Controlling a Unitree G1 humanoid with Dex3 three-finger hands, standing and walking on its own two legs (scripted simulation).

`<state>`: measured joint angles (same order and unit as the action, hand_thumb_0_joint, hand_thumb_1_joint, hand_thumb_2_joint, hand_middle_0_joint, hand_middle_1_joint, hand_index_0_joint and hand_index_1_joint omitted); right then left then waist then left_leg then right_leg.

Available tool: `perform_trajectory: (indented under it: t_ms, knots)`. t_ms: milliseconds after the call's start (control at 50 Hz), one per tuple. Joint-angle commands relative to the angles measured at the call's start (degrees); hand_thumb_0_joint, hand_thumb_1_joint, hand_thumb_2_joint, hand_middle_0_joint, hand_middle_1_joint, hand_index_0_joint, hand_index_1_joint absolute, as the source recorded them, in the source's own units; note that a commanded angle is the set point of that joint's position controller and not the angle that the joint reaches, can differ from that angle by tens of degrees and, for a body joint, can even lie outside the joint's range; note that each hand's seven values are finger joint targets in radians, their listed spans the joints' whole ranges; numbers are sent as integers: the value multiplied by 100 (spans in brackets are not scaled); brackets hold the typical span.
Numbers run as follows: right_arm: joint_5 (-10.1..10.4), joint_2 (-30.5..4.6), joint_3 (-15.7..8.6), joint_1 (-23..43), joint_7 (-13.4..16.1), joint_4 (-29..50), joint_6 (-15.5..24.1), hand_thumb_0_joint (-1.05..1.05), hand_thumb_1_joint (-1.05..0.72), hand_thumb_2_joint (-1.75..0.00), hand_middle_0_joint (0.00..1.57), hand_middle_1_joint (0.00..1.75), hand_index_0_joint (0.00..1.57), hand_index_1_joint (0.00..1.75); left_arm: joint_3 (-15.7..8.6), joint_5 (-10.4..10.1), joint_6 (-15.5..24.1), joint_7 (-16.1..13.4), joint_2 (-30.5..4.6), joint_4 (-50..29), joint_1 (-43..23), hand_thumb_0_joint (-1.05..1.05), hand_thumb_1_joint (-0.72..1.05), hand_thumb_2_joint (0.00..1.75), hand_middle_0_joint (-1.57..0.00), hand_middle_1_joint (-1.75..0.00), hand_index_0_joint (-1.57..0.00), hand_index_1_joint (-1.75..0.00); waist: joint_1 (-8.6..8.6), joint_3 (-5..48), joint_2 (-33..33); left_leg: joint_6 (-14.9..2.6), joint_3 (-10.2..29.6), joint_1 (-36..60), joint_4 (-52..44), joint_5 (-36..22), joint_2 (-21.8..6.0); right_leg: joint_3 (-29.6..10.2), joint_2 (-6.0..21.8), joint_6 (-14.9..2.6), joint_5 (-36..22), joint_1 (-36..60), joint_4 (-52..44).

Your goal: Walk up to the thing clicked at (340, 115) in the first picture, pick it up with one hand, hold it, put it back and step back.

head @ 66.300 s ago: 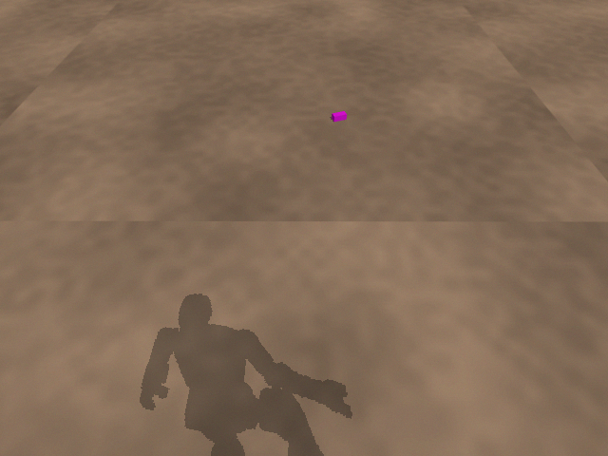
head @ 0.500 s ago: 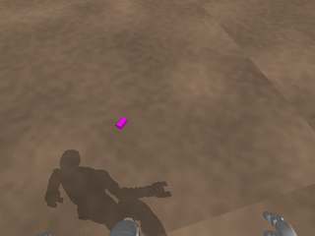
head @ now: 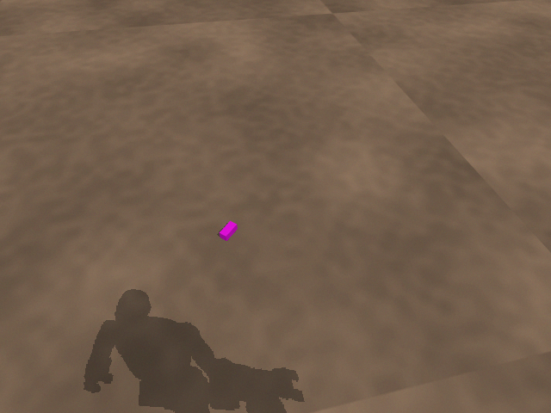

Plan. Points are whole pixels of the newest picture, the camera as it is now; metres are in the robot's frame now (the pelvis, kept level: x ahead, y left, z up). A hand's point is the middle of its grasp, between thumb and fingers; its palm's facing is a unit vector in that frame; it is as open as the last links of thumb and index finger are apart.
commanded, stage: step back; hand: left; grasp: from above
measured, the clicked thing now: (228, 230) +1.00 +0.25 -0.75
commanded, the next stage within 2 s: stand in 0.68 s
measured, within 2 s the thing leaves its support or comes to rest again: neither
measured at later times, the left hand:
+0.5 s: hand out of the picture +0.11 +0.28 -0.16, palm faces +0.02 -0.93 -0.36, open 7.4 cm
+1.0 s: hand out of the picture +0.13 +0.27 -0.14, palm faces -0.02 -0.94 -0.34, open 7.4 cm
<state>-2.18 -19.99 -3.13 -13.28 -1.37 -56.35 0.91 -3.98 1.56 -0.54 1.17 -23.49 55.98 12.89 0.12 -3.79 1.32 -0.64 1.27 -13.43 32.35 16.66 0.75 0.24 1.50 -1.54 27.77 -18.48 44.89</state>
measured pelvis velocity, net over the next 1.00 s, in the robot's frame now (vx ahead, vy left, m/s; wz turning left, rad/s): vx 0.04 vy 0.02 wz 0.00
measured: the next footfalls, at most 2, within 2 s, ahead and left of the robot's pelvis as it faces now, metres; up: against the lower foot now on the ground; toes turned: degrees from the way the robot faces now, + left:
left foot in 0.32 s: +0.12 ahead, +0.14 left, +0.00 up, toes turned +2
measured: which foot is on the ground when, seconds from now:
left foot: down 0.00-0.08, up 0.10-0.30, down 0.32-1.00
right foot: down 0.00-1.00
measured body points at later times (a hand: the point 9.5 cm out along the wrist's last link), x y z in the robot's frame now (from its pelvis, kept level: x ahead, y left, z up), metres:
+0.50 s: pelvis +0.04 +0.02 +0.00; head +0.07 +0.03 +0.45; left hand +0.11 +0.33 -0.13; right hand +0.15 -0.28 -0.12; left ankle +0.08 +0.14 -0.73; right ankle +0.03 -0.12 -0.73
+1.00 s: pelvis +0.04 +0.02 +0.02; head +0.04 +0.02 +0.47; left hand +0.13 +0.32 -0.11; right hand +0.14 -0.28 -0.11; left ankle +0.08 +0.14 -0.73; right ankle +0.03 -0.12 -0.73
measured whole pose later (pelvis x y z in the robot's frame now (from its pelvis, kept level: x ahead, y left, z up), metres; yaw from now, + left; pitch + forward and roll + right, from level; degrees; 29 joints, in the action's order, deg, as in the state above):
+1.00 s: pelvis +0.04 +0.02 +0.02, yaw +0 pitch -4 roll +0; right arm -0.3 -19.9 -1.4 -2.8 -1.0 -65.5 0.5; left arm -0.4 0.8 0.9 0.5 -20.1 64.8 4.8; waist -0.3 -3.6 0.1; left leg 0.5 -2.2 -8.8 20.3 7.6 -1.6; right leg -0.4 1.5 1.7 12.2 -3.7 19.7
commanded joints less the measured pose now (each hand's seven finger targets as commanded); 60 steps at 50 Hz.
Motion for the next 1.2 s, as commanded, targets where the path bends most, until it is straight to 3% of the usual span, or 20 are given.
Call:
perform_trajectory:
  t_ms: [0, 20, 40, 60, 80, 100, 160, 240, 280, 300, 320, 340, 360, 420, 460, 540, 640, 720, 880, 1180]
  knots:
    - [21, -1525, -329, 562, 89, 499, 56, 0, -90, -90, 20, 30, 20, 30, -245, -25, 330, -89, -808, -280, 62, 0, 90, 90, -20, -30, -20, -30, 201, 201, -1067, -680, 1065, -572, -925, 680, -1020, 268, -231, 9, -795, 893, -1720]
    - [75, -1327, -268, 595, 91, 530, 10, 0, -90, -90, 20, 30, 20, 30, -267, 25, 361, -137, -888, -161, 229, 0, 90, 90, -20, -30, -20, -30, 324, 268, -767, -473, 858, -1016, -426, 730, -819, 149, -262, -9, -1067, 1543, -2061]
    - [105, -986, -164, 536, 102, 608, -8, 0, -90, -90, 20, 30, 20, 30, -364, 93, 392, -188, -1171, -113, 363, 0, 90, 90, -20, -30, -20, -30, 395, 239, 133, -198, 535, -1820, 497, 874, -387, -1073, 369, -173, -485, 2015, -2504]
    - [90, -880, -142, 681, 146, 665, -26, 0, -90, -90, 20, 30, 20, 30, -462, 108, 409, -216, -1728, -153, 365, 0, 90, 90, -20, -30, -20, -30, 491, 64, 1037, -64, 234, -2350, 1528, 1587, 295, -2951, 1661, -731, 1239, 1544, -3355]
    - [39, -1299, -272, 662, 195, 562, -27, 0, -90, -90, 20, 30, 20, 30, -489, 119, 416, -196, -1858, -330, -12, 0, 90, 90, -20, -30, -20, -30, 396, -351, 591, -2, 634, -1997, 2072, 1668, -61, -3417, 2290, -1241, 1471, 649, -3432]
    - [62, -1387, -296, 382, 180, 459, 4, 0, -90, -90, 20, 30, 20, 30, -458, 53, 444, -197, -1633, -420, -199, 0, 90, 90, -20, -30, -20, -30, 243, -404, 180, -6, 756, -2006, 2135, 1338, -190, -3002, 2112, -1270, 935, 774, -3226]
    - [78, -1168, -236, 190, 136, 245, 71, 0, -90, -90, 20, 30, 20, 30, -346, 14, 516, -215, -1294, -395, -346, 0, 90, 90, -20, -30, -20, -30, 159, -8, 311, 37, 648, -1464, 1581, 861, -304, -1647, 1524, -875, -1348, 929, -2684]
    - [56, -1012, -218, 262, 109, 166, 85, 0, -90, -90, 20, 30, 20, 30, -212, -39, 436, -191, -1240, -425, -630, 0, 90, 90, -20, -30, -20, -30, 28, 256, 709, 61, -220, -289, 263, 219, -182, -618, 1159, -661, -3240, 503, -1998]
    - [30, -1037, -255, 128, 158, 17, 110, 0, -90, -90, 20, 30, 20, 30, -128, -88, 343, -185, -1103, -471, -681, 0, 90, 90, -20, -30, -20, -30, -111, 423, 412, -12, -276, 490, -647, -928, -117, -379, 899, -384, -3264, 244, -1373]
    - [3, -1236, -300, 116, 192, 4, 131, 0, -90, -90, 20, 30, 20, 30, -56, -117, 319, -190, -918, -492, -624, 0, 90, 90, -20, -30, -20, -30, -108, 651, -110, -141, 294, 802, -710, -1584, -589, -199, 644, -183, -2896, 77, -1032]
    - [9, -1458, -282, 412, 216, 129, 169, 0, -90, -90, 20, 30, 20, 30, 20, -195, 272, -187, -716, -474, -467, 0, 90, 90, -20, -30, -20, -30, 43, 828, -730, -514, 1407, 674, -1078, -1473, -1414, -19, 141, 78, -1858, 1, -638]
    - [83, -1718, -282, 655, 199, 178, 144, 0, -90, -90, 20, 30, 20, 30, -48, -225, 209, -216, -890, -309, -463, 0, 90, 90, -20, -30, -20, -30, 71, 839, -823, -1033, 1676, 97, -1063, -1268, -1769, 25, -40, 85, -484, 454, -655]
    - [66, -1670, -279, 814, 194, 139, 123, 0, -90, -90, 20, 30, 20, 30, -28, -162, 207, -219, -900, -233, -527, 0, 90, 90, -20, -30, -20, -30, 95, 703, -733, -1039, 1585, -86, -1023, -1248, -1725, -36, 2, 43, -261, 646, -891]
    - [99, -1353, -137, 1151, 198, 104, 93, 0, -90, -90, 20, 30, 20, 30, -8, -123, 273, -206, -957, 35, -333, 0, 90, 90, -20, -30, -20, -30, 198, 671, -872, -403, 794, -218, -766, -1206, -1154, -328, 210, -30, -1569, 979, -1626]
    - [139, -1210, -86, 1177, 199, 3, 95, 0, -90, -90, 20, 30, 20, 30, -43, -127, 304, -197, -1061, 94, -489, 0, 90, 90, -20, -30, -20, -30, 100, 746, -549, -200, 457, 13, -603, -1416, -894, -521, 403, -62, -2363, 1043, -1796]
    - [151, -1207, -78, 1266, 196, -186, 91, 0, -90, -90, 20, 30, 20, 30, -6, -142, 313, -220, -1009, 181, -704, 0, 90, 90, -20, -30, -20, -30, 48, 925, -345, -209, 279, 509, -589, -2055, -902, -487, 456, -31, -2934, 1058, -1920]
    - [125, -1121, -56, 1559, 183, -298, 69, 0, -90, -90, 20, 30, 20, 30, 22, -115, 270, -209, -970, 331, -826, 0, 90, 90, -20, -30, -20, -30, 68, 624, -241, -158, 275, 474, -1002, -1414, -935, -516, 430, 18, -2519, 937, -2211]
    - [189, -1156, -46, 1388, 147, -391, 131, 0, -90, -90, 20, 30, 20, 30, 146, -133, 317, -184, -857, 446, -887, 0, 90, 90, -20, -30, -20, -30, -39, 975, -101, -112, 251, 1246, -975, -2550, -915, -467, 550, 92, -3253, 1109, -2464]
    - [184, -1095, -12, 1473, 112, -488, 103, 0, -90, -90, 20, 30, 20, 30, 148, -111, 291, -160, -886, 540, -1038, 0, 90, 90, -20, -30, -20, -30, -14, 437, -74, -14, 270, 801, -1530, -1329, -836, -514, 577, 125, -2081, 1083, -2952]
    - [144, -1257, -16, 1176, 107, -611, 96, 0, -90, -90, 20, 30, 20, 30, 149, -83, 244, -99, -875, 561, -881, 0, 90, 90, -20, -30, -20, -30, -32, 276, -288, 23, 418, 552, -1869, 14, -843, -538, 517, 58, -1144, 766, -3046]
